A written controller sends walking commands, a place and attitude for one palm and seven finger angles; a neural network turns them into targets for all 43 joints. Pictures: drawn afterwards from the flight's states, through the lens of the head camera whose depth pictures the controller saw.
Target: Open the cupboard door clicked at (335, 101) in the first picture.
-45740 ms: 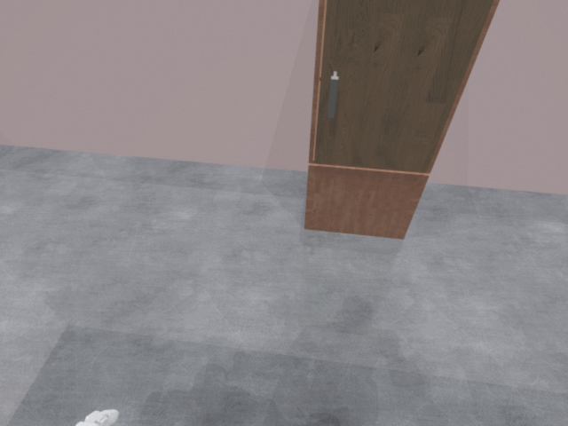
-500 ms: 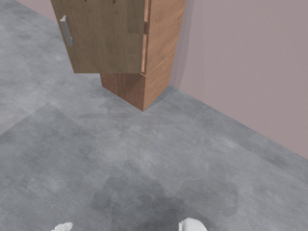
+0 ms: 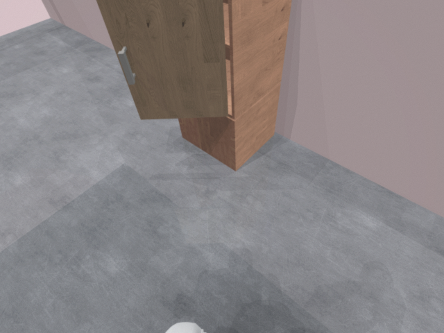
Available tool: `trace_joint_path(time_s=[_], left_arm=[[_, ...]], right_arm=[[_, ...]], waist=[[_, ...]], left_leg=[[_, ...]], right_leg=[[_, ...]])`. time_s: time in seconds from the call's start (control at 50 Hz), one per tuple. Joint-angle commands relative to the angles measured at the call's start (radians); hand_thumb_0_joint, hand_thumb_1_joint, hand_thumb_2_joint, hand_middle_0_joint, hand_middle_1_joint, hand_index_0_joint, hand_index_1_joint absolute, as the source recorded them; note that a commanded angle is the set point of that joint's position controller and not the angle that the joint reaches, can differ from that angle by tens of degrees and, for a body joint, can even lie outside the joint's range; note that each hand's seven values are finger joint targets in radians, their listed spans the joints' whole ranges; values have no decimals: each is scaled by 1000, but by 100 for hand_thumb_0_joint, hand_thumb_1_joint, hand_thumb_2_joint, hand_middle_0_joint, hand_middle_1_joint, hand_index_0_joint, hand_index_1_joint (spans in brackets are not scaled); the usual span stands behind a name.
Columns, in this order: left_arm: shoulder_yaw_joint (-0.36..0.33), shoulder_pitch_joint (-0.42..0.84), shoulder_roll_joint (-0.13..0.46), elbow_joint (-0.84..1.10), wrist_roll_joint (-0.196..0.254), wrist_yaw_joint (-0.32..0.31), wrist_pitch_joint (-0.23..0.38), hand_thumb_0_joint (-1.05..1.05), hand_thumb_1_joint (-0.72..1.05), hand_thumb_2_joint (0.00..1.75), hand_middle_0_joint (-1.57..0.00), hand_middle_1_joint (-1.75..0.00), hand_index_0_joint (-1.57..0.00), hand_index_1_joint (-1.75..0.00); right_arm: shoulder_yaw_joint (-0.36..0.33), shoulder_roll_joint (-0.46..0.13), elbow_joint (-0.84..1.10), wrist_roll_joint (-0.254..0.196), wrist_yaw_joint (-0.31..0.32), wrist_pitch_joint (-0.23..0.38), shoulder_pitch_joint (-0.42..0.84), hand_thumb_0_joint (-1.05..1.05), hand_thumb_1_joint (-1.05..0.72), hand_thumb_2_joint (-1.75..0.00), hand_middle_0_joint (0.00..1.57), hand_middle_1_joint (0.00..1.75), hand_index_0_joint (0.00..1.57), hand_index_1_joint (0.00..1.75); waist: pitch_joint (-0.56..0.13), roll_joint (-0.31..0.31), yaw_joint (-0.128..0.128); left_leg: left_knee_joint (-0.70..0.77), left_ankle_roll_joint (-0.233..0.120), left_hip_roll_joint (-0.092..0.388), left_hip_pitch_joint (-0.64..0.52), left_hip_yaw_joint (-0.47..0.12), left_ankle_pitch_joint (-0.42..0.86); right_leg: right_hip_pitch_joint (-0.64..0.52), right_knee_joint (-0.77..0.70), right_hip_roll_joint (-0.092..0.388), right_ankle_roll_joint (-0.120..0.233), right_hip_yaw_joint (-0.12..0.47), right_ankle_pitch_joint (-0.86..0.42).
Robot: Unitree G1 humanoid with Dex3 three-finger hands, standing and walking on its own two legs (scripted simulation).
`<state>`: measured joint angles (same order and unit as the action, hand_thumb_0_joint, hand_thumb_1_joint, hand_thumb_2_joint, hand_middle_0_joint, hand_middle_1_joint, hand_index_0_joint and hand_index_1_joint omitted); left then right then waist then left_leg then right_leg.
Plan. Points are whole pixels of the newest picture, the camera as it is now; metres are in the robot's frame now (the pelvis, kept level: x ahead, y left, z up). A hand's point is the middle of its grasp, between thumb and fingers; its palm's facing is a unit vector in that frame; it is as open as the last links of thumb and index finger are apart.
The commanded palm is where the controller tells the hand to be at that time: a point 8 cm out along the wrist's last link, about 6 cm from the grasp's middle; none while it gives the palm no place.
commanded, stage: take the last steps up to it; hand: left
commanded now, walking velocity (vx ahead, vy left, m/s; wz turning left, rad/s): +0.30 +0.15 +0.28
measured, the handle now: (128, 65) +1.03 +0.39 -0.06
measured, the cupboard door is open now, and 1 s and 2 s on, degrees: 41 41 41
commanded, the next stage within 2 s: come to a stop and stand still in 1.50 s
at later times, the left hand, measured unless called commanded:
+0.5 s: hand out of the picture -0.08 +0.25 -0.18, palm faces +0.25 -0.95 -0.17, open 7.4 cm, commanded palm none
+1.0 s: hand (113, 232) +0.38 +0.31 -0.17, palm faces +0.00 -0.98 -0.18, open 7.4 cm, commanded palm none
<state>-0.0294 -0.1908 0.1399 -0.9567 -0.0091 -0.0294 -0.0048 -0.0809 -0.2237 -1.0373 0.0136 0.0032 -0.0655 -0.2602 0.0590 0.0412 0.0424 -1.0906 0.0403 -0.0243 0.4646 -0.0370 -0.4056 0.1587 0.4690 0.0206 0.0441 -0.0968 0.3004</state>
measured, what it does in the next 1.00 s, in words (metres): walks ahead: left foot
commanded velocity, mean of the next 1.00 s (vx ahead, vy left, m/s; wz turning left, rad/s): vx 0.30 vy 0.06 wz -0.01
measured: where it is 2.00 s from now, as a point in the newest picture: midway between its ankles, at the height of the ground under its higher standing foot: (199, 269)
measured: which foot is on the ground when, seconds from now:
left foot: up 0.00-0.40, down 0.42-1.00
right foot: down 0.00-0.42, up 0.44-1.00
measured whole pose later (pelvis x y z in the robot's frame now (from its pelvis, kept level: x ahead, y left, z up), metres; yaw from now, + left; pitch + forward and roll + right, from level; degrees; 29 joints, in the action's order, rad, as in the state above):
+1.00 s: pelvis +0.24 +0.13 -0.02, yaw +4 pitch +0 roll +0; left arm -0.04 -0.05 0.17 -0.95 -0.02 0.02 0.01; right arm 0.00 -0.11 -1.18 0.02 0.03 0.05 -0.54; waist 0.08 0.01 0.07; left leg -0.41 -0.03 -0.01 -0.07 0.18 -0.45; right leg 0.42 0.64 0.02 0.08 -0.11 0.21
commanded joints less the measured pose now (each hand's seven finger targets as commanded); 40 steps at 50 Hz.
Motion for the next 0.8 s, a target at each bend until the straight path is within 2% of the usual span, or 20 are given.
trace_joint_path(time_s=[0.0, 0.04, 0.08, 0.16, 0.24, 0.3, 0.32, 0.34, 0.36, 0.38, 0.4, 0.42, 0.44, 0.46, 0.5, 0.54, 0.56, 0.6, 0.68, 0.78], left_arm=[[-46, -93, 163, 35, -4, 0, 41, 0, 90, 90, -20, -30, -20, -30], [-51, -149, 157, 10, -9, 1, 49, 0, 90, 90, -20, -30, -20, -30], [-54, -186, 165, -8, -11, 4, 56, 0, 90, 90, -20, -30, -20, -30], [-54, -257, 165, -53, -19, 7, 67, 0, 90, 90, -20, -30, -20, -30], [-52, -299, 167, -92, -26, 12, 70, 0, 90, 90, -20, -30, -20, -30], [-50, -289, 187, -105, -28, 15, 66, 0, 90, 90, -20, -30, -20, -30], [-51, -282, 192, -108, -28, 15, 65, 0, 90, 90, -20, -30, -20, -30], [-52, -264, 190, -114, -27, 16, 63, 0, 90, 90, -20, -30, -20, -30], [-51, -241, 197, -112, -21, 17, 60, 0, 90, 90, -20, -30, -20, -30], [-43, -233, 169, -106, -19, 21, 58, 0, 90, 90, -20, -30, -20, -30], [-30, -252, 103, -85, -10, 28, 54, 0, 90, 90, -20, -30, -20, -30], [-18, -182, 87, -42, -15, 21, 52, 0, 90, 90, -20, -30, -20, -30], [-20, -119, 95, -25, -10, 17, 53, 0, 90, 90, -20, -30, -20, -30], [-20, -99, 85, -35, -15, 17, 51, 0, 90, 90, -20, -30, -20, -30], [-30, -127, 83, -73, -16, 28, 37, 0, 90, 90, -20, -30, -20, -30], [-30, -174, 68, -91, -16, 35, 29, 0, 90, 90, -20, -30, -20, -30], [-32, -184, 60, -92, -15, 34, 25, 0, 90, 90, -20, -30, -20, -30], [-40, -168, 50, -80, -19, 33, 16, 0, 90, 90, -20, -30, -20, -30], [-42, -65, 63, -34, -15, 39, 9, 0, 90, 90, -20, -30, -20, -30], [-29, 111, 66, 39, -13, 47, 13, 0, 90, 90, -20, -30, -20, -30]], right_arm=[[-8, -53, 49, 13, -10, 19, 28, 0, -90, -90, 20, 30, 20, 30], [-11, -53, 66, 15, -18, 23, 85, 0, -90, -90, 20, 30, 20, 30], [-7, -53, 77, 17, -24, 28, 118, 0, -90, -90, 20, 30, 20, 30], [1, -45, 99, 14, -32, 38, 183, 0, -90, -90, 20, 30, 20, 30], [14, -23, 124, 7, -42, 49, 245, 0, -90, -90, 20, 30, 20, 30], [30, -4, 130, 4, -48, 64, 253, 0, -90, -90, 20, 30, 20, 30], [32, -4, 126, 3, -47, 71, 231, 0, -90, -90, 20, 30, 20, 30], [29, -6, 108, 3, -44, 78, 180, 0, -90, -90, 20, 30, 20, 30], [27, -25, 81, 4, -37, 86, 89, 0, -90, -90, 20, 30, 20, 30], [14, -90, 40, 5, -25, 94, -37, 0, -90, -90, 20, 30, 20, 30], [-20, -204, 11, 15, -10, 103, -172, 0, -90, -90, 20, 30, 20, 30], [-27, -253, -6, 11, 5, 95, -274, 0, -90, -90, 20, 30, 20, 30], [-22, -236, -4, 8, 15, 89, -240, 0, -90, -90, 20, 30, 20, 30], [-5, -184, 7, 11, 21, 102, -171, 0, -90, -90, 20, 30, 20, 30], [25, -96, 39, 7, 23, 114, -61, 0, -90, -90, 20, 30, 20, 30], [36, -67, 27, 4, 25, 134, -68, 0, -90, -90, 20, 30, 20, 30], [38, -57, 18, 3, 26, 139, -76, 0, -90, -90, 20, 30, 20, 30], [30, -18, 13, 5, 28, 145, -112, 0, -90, -90, 20, 30, 20, 30], [40, -32, -7, 7, 33, 149, -144, 0, -90, -90, 20, 30, 20, 30], [47, -38, -49, 14, 38, 149, -236, 0, -90, -90, 20, 30, 20, 30]], waist=[[7, -180, -59], [36, -165, -85], [41, -164, -97], [33, -185, -117], [38, -219, -126], [40, -245, -118], [34, -248, -105], [12, -238, -78], [-17, -218, -29], [-92, -96, 25], [-185, 188, 78], [-196, 228, 114], [-119, 102, 92], [-84, 107, 62], [35, 64, -8], [33, 42, -46], [23, 56, -60], [22, 55, -65], [44, 43, -67], [91, 21, -25]], left_leg=[[-51, 19, 52, 135, -6, 77], [-29, 19, 72, 179, -2, 91], [0, 21, 86, 212, 0, 105], [94, 19, 97, 233, 25, 99], [264, 6, 84, 154, 83, 86], [421, -15, 48, -4, 135, 78], [470, -25, 32, -71, 150, 78], [538, -31, 18, -180, 171, 111], [624, -37, -10, -343, 202, 168], [669, -51, 36, -543, 158, 155], [698, -129, 290, -737, -182, 123], [802, -218, 417, -731, -350, 206], [813, -248, 444, -640, -310, 251], [825, -241, 409, -552, -263, 316], [862, -203, 343, -381, -125, 408], [877, -175, 296, -364, -36, 538], [882, -177, 286, -364, 0, 567], [886, -161, 263, -378, 35, 649], [890, -161, 273, -412, 38, 697], [881, -183, 298, -486, 30, 744]], right_leg=[[-81, -238, 284, 65, 204, -154], [-98, -278, 319, 73, 237, -17], [-133, -296, 335, 75, 244, 18], [-200, -292, 356, 85, 214, -59], [-179, -270, 351, 79, 140, -140], [-92, -227, 337, 61, 75, -215], [-65, -198, 329, 54, 62, -243], [-17, -157, 314, 38, 38, -235], [62, -81, 277, 16, -8, -233], [143, 109, 224, -10, -54, -215], [377, 392, 92, -66, -128, 152], [504, 626, 53, -62, -41, 338], [534, 733, 102, -35, 34, 284], [541, 786, 119, -36, 53, 211], [481, 784, 147, -42, 84, 75], [447, 761, 127, -49, 70, 2], [445, 747, 118, -50, 72, -22], [470, 723, 99, -52, 65, -77], [524, 640, 89, -46, 77, -138], [555, 474, 82, -29, 52, -154]])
